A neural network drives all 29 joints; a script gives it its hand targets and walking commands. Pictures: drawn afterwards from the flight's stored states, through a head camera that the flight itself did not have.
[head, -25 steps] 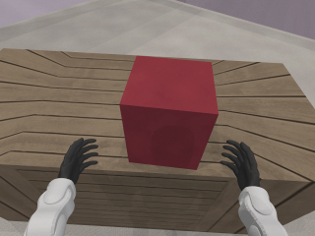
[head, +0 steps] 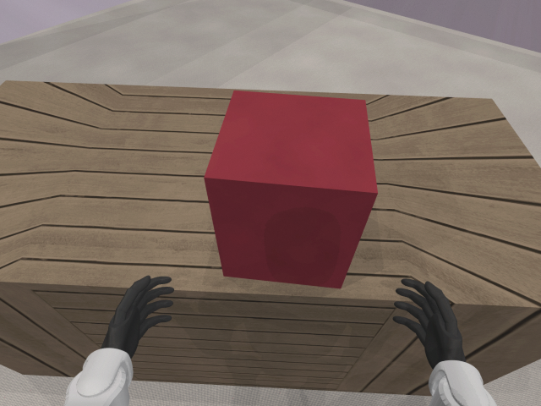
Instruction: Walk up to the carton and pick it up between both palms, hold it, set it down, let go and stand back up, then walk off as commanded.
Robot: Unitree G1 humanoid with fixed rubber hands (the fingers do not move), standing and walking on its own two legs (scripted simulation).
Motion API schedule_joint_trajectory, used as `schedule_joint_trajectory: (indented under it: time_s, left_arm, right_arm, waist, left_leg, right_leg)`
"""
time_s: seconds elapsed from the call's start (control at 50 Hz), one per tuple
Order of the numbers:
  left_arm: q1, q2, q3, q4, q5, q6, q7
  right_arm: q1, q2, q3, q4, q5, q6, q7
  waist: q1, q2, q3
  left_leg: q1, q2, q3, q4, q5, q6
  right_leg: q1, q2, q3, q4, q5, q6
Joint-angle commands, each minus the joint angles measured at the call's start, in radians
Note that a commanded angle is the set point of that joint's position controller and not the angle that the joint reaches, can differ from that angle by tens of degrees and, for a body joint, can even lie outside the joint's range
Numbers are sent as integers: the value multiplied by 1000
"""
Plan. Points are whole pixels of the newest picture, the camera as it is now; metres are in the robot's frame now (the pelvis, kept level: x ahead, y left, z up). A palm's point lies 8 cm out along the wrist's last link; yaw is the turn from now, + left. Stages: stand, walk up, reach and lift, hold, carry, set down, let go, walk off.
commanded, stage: set down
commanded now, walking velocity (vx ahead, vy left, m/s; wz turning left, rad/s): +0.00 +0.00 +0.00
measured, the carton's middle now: (289, 194) +0.43 +0.00 +0.06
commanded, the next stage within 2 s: let go in 1.38 s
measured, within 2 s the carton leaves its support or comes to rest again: neither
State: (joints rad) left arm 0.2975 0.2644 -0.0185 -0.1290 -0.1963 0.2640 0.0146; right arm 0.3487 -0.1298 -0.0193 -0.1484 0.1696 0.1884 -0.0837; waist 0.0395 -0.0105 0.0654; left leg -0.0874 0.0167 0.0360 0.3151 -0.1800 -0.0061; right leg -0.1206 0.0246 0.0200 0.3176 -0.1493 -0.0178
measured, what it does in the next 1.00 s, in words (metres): stands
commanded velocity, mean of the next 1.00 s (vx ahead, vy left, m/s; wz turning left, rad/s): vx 0.00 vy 0.00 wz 0.00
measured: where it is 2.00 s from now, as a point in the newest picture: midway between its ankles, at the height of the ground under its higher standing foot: outside the picture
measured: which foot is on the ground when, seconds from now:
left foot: down 0.00-1.00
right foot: down 0.00-1.00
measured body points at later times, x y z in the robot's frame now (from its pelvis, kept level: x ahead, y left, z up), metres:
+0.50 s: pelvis +0.02 +0.01 +0.00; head +0.04 +0.02 +0.45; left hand +0.18 +0.23 -0.03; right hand +0.20 -0.20 -0.01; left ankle +0.00 +0.12 -0.75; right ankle +0.02 -0.11 -0.75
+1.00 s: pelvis +0.02 +0.00 +0.00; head +0.04 +0.01 +0.45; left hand +0.18 +0.23 -0.07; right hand +0.19 -0.21 -0.06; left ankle +0.00 +0.12 -0.75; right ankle +0.02 -0.11 -0.75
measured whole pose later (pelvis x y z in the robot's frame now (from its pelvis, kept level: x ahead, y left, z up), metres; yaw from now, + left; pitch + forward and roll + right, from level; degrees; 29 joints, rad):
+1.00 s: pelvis +0.02 +0.00 +0.00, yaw +0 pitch -3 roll +0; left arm 0.28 0.22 -0.03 0.30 -0.06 0.14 0.01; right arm 0.30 -0.14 -0.04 0.39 0.01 -0.07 0.00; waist 0.04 -0.01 0.09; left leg -0.07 0.02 0.03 0.34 -0.22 -0.01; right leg -0.09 0.03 0.02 0.32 -0.18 -0.02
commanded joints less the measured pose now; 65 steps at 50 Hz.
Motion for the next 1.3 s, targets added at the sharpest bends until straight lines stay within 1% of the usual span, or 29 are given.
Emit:
schedule_joint_trajectory:
  time_s: [0.0,0.04,0.16,0.18,0.22,0.28,0.34,0.4,0.42,0.44,0.5,0.52,0.58,0.6,0.64,0.66,0.68,0.7,0.74,0.78,0.86,0.9,0.98,1.04,1.1,1.16,1.18,1.2,1.28]
  left_arm:
    - [-6,119,91,-104,11,-55,-15]
    - [11,129,113,-160,9,-95,-15]
    - [110,140,96,-188,4,-187,-30]
    - [138,98,87,-74,35,-169,-34]
    - [150,116,80,-162,38,-203,-26]
    - [134,95,57,-45,43,-195,-44]
    - [111,105,41,-91,42,-208,-18]
    - [91,98,18,-30,41,-183,-12]
    - [87,93,25,-49,34,-191,0]
    - [87,63,13,32,73,-164,-1]
    - [76,46,8,61,100,-148,11]
    - [81,62,13,29,79,-156,16]
    - [94,69,40,85,94,-163,4]
    - [63,69,30,112,99,-171,8]
    - [62,78,31,98,92,-177,9]
    - [41,59,28,172,111,-170,3]
    - [21,50,27,137,111,-176,11]
    - [27,38,23,203,132,-159,8]
    - [6,56,20,140,100,-179,11]
    - [-30,56,18,216,111,-174,12]
    - [-72,48,19,237,130,-173,15]
    - [-62,50,38,323,147,-167,4]
    - [-104,66,43,307,144,-169,-1]
    - [-86,70,62,368,147,-178,-13]
    - [-65,61,84,410,178,-170,-23]
    - [-55,57,89,460,175,-186,-35]
    - [-41,84,104,402,160,-203,-39]
    - [-56,53,96,472,170,-192,-44]
    - [-81,40,87,473,168,-191,-42]
  right_arm:
    - [-5,-61,-16,-175,-32,-72,-15]
    - [38,-59,-15,-211,-26,-103,-18]
    - [142,-46,32,-186,-7,-191,-15]
    - [151,-51,26,-53,-32,-187,-9]
    - [159,-71,16,-90,-10,-231,5]
    - [143,-62,9,16,-35,-236,2]
    - [101,-88,-23,-13,-32,-266,22]
    - [62,-90,-37,52,-57,-253,35]
    - [61,-97,-40,45,-56,-259,45]
    - [45,-124,-56,159,-70,-241,54]
    - [32,-128,-43,204,-78,-240,72]
    - [29,-128,-43,145,-73,-248,73]
    - [35,-119,-26,188,-89,-270,68]
    - [13,-133,-32,211,-92,-273,76]
    - [10,-136,-34,188,-90,-283,79]
    - [-6,-118,-40,261,-112,-276,79]
    - [-18,-126,-51,241,-110,-288,83]
    - [-18,-129,-53,317,-127,-280,86]
    - [-23,-120,-50,237,-118,-295,83]
    - [-55,-106,-55,293,-139,-293,84]
    - [-82,-109,-62,367,-147,-301,90]
    - [-79,-97,-52,429,-173,-296,82]
    - [-101,-104,-63,458,-174,-316,77]
    - [-95,-94,-42,507,-179,-339,66]
    - [-90,-108,-34,572,-170,-367,70]
    - [-97,-122,-24,597,-175,-401,65]
    - [-70,-102,-11,549,-163,-419,57]
    - [-105,-114,-5,617,-161,-418,61]
    - [-136,-128,-27,638,-173,-439,65]
  waist:
    - [22,-48,-74]
    - [34,-39,-102]
    - [13,-12,-152]
    - [-1,11,-89]
    - [5,36,-147]
    - [-20,48,-67]
    - [-7,96,-87]
    - [-6,53,-42]
    - [-3,71,-59]
    - [-7,98,3]
    - [-3,94,-7]
    - [8,65,-53]
    - [7,-4,-56]
    - [10,34,-73]
    - [13,23,-93]
    - [-2,7,-61]
    - [2,46,-77]
    - [-2,47,-26]
    - [6,28,-86]
    - [-5,22,-68]
    - [2,57,-63]
    - [-2,37,-35]
    - [-16,33,-81]
    - [-20,-12,-93]
    - [-14,41,-82]
    - [-22,-22,-111]
    - [-25,-22,-144]
    - [-28,-6,-111]
    - [-29,-9,-88]
  left_leg:
    - [-5,-26,36,-44,100,6]
    - [-6,-30,32,-33,153,4]
    - [29,-32,0,19,327,-15]
    - [38,-24,-10,9,334,-24]
    - [65,-19,-17,15,402,-34]
    - [48,-20,-9,16,314,-42]
    - [27,-7,-15,5,280,-39]
    - [20,5,-4,-5,231,-39]
    - [16,3,-1,-6,246,-38]
    - [-1,16,-6,-14,240,-57]
    - [-1,16,-6,-25,213,-55]
    - [1,14,9,-27,243,-48]
    - [25,-2,17,-1,280,-44]
    - [22,-1,12,-10,268,-41]
    - [18,-2,14,-14,248,-40]
    - [5,4,9,-19,195,-38]
    - [20,7,9,-27,175,-31]
    - [-6,9,6,-36,149,-37]
    - [-11,9,19,-36,142,-27]
    - [-17,8,17,-35,88,-18]
    - [-31,10,25,-36,105,-26]
    - [-36,3,36,-26,112,-21]
    - [4,1,37,-16,117,-22]
    - [17,-9,41,4,179,-18]
    - [26,-20,35,16,243,-29]
    - [67,-23,37,30,289,-30]
    - [67,-26,31,40,311,-24]
    - [67,-26,28,39,313,-35]
    - [94,-19,26,42,287,-35]
  right_leg:
    - [53,-32,35,-80,28,2]
    - [83,-33,36,-65,114,7]
    - [135,-33,50,-30,366,16]
    - [124,-22,39,-41,340,9]
    - [131,-17,36,-39,376,3]
    - [82,-18,39,-66,260,3]
    - [87,0,16,-60,162,-16]
    - [51,4,13,-69,89,-17]
    - [55,3,9,-63,97,-20]
    - [47,13,2,-60,74,-25]
    - [45,15,3,-63,44,-30]
    - [58,11,2,-58,78,-26]
    - [69,8,1,-62,145,-10]
    - [71,2,6,-62,136,-21]
    - [66,11,-8,-56,105,-19]
    - [62,4,3,-66,64,-21]
    - [72,2,-6,-61,55,-20]
    - [66,8,-18,-60,29,-23]
    - [73,3,-16,-54,37,-16]
    - [56,-4,-13,-46,8,-13]
    - [64,-2,-20,-39,17,-11]
    - [65,-12,-8,-42,39,-7]
    - [74,-15,-8,-34,50,0]
    - [81,-26,-7,-26,158,18]
    - [101,-24,-2,-17,260,23]
    - [91,-18,-13,-13,337,34]
    - [130,-28,-4,-11,397,37]
    - [112,-24,-12,-10,401,31]
    - [52,-11,-30,-22,315,24]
